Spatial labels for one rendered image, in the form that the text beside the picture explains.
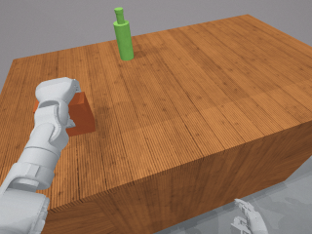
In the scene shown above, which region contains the robot left hand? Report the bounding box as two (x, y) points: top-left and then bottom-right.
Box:
(35, 77), (82, 129)

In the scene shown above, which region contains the robot right hand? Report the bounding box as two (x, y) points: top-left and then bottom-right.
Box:
(230, 198), (269, 234)

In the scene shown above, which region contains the robot left forearm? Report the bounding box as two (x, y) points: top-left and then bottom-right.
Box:
(0, 97), (69, 199)

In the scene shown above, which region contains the left robot upper arm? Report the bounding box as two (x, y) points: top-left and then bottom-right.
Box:
(0, 188), (50, 234)

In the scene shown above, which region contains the sponge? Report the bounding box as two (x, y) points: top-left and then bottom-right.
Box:
(33, 92), (96, 137)

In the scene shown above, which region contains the table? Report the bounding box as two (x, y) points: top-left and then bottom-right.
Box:
(0, 14), (312, 234)

